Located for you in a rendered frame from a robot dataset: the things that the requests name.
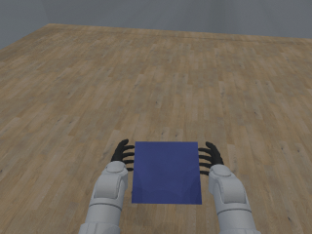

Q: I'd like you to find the right robot forearm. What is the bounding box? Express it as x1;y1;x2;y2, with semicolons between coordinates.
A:
208;164;261;234

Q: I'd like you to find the robot left hand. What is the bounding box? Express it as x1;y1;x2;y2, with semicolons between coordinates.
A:
110;139;135;172

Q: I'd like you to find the left robot forearm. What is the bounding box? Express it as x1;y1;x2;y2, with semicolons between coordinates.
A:
78;161;129;234

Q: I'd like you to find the carton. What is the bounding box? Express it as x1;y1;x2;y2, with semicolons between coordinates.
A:
132;141;202;205

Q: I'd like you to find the robot right hand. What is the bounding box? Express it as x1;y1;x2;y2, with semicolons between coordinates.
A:
198;141;224;176

